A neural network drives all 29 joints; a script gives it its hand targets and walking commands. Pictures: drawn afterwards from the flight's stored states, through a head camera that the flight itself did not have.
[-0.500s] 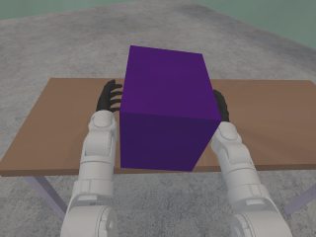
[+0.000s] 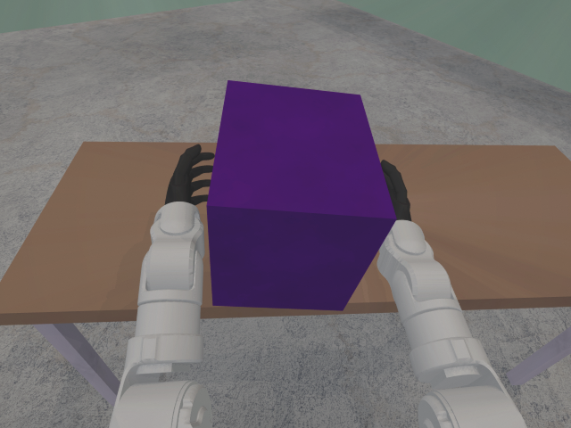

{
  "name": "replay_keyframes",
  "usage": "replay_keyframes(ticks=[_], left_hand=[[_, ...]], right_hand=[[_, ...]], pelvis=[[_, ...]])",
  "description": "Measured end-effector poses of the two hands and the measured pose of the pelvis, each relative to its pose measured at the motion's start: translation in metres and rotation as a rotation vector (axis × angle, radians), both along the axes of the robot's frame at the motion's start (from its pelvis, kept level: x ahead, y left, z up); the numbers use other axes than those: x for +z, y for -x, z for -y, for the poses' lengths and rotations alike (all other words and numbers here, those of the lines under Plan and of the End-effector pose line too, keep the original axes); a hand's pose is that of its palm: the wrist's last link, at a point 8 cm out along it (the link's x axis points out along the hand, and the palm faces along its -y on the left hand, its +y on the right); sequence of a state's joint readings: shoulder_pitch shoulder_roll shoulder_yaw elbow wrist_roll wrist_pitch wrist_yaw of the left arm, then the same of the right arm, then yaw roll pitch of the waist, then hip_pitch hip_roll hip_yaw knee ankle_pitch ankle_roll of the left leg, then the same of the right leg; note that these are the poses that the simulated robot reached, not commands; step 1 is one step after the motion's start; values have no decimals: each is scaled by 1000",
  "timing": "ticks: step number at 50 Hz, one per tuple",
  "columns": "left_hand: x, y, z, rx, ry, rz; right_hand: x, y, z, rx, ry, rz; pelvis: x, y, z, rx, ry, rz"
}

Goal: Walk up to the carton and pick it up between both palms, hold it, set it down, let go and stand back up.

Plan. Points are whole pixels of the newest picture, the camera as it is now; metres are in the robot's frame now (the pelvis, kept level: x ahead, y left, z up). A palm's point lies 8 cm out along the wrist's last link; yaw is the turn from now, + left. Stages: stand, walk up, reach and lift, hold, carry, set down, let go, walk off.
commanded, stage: reach and lift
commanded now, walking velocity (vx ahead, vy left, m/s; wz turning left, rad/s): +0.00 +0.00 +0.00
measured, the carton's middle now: (287, 199) +0.41 -0.02 +0.12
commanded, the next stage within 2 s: hold in 0.20 s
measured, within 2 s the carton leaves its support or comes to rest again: neither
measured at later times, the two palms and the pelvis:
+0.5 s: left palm (160, 204) +0.35 +0.15 +0.17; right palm (384, 213) +0.34 -0.14 +0.15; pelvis -0.01 +0.00 +0.00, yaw +0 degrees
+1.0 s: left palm (161, 202) +0.35 +0.15 +0.17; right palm (383, 213) +0.34 -0.14 +0.15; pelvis -0.02 +0.00 +0.00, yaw +0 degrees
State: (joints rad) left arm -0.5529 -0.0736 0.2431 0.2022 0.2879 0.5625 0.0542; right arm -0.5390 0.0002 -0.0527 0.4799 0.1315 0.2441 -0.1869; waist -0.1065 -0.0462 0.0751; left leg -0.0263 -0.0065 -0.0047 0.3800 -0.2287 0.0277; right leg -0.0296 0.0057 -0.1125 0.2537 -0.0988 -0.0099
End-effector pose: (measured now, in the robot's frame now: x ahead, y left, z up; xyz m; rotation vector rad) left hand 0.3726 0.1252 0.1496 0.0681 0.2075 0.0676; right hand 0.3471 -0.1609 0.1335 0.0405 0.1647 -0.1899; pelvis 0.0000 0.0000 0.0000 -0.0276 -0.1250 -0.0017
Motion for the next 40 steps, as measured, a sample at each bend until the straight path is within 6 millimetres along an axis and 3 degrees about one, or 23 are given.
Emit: replay_keyframes(ticks=[7,24,40], left_hand=[[0,6,-5,3,7,10],[21,23,-20,54,11,26],[23,23,-21,50,2,8]], right_hand=[[0,4,-5,4,-4,12],[19,7,-19,48,-1,31],[15,9,-20,48,-9,18]], pelvis=[[0,1,-3,-3,2,-1],[-1,9,-4,-9,2,38],[-1,17,-2,-5,-3,43]])
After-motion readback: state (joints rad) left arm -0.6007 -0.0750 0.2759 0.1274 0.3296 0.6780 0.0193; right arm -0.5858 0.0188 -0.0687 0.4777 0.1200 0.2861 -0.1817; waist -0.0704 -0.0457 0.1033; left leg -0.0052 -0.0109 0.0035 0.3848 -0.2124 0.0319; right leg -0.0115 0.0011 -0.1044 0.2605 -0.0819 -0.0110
